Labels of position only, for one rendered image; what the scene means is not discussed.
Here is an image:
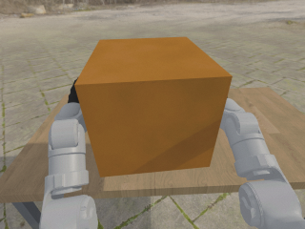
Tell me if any carton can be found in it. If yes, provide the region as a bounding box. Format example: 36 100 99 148
74 36 233 177

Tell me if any table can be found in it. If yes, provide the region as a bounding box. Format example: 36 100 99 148
0 87 305 229

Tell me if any robot right forearm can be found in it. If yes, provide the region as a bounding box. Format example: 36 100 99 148
219 98 302 216

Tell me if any robot left forearm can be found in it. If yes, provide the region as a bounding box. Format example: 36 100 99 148
39 102 90 229

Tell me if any robot left hand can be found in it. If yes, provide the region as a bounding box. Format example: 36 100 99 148
68 77 79 103

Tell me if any left robot upper arm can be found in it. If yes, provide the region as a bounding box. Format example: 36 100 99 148
40 195 98 229

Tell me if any right robot upper arm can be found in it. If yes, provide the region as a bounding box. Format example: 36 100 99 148
238 178 305 229

